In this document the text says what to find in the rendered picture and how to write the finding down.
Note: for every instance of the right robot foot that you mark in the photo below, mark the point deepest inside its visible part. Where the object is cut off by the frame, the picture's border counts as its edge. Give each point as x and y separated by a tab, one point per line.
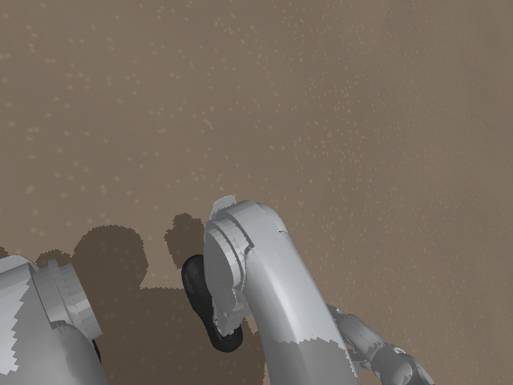
193	279

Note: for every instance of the right robot hand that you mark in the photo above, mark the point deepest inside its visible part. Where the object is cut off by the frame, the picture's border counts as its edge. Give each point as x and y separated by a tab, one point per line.
365	341

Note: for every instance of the right robot arm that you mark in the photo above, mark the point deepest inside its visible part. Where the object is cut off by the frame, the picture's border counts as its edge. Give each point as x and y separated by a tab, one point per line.
392	366

